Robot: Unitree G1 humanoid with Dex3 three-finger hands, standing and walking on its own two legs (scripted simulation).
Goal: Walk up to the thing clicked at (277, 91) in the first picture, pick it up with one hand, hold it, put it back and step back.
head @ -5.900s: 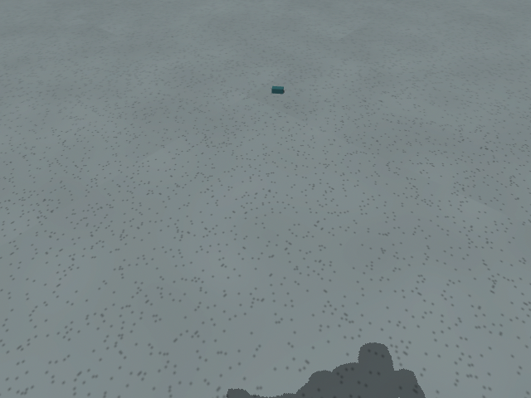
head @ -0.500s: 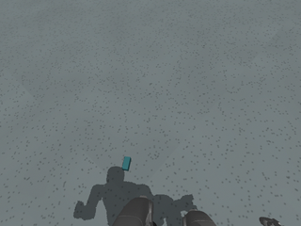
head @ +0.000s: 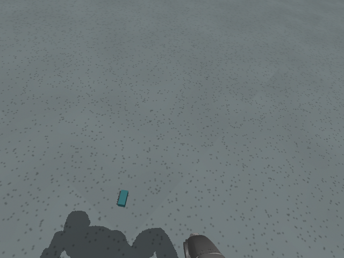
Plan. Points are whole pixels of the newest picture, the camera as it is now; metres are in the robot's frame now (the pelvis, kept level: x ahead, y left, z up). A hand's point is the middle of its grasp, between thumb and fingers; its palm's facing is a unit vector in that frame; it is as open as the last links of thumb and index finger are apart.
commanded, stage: walk up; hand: left
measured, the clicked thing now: (123, 198) +0.53 +0.19 -0.74
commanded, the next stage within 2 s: none
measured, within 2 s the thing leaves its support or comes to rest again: neither
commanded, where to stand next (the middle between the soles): +0.12 -0.04 m, yaw -1 degrees
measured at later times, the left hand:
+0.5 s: hand (84, 249) +0.18 +0.21 -0.15, palm faces +0.00 -0.92 -0.38, open 7.4 cm
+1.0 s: hand out of the picture +0.11 +0.20 -0.15, palm faces -0.02 -0.93 -0.37, open 7.4 cm
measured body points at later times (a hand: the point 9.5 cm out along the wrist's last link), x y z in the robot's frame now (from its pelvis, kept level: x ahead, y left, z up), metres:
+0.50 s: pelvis +0.06 -0.06 -0.01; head +0.09 -0.06 +0.43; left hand +0.18 +0.26 -0.12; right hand +0.13 -0.36 -0.14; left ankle +0.11 +0.06 -0.72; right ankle +0.07 -0.18 -0.72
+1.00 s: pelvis +0.03 -0.06 +0.00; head +0.06 -0.06 +0.45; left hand +0.11 +0.25 -0.12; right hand +0.13 -0.37 -0.13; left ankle +0.11 +0.06 -0.72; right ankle +0.04 -0.19 -0.72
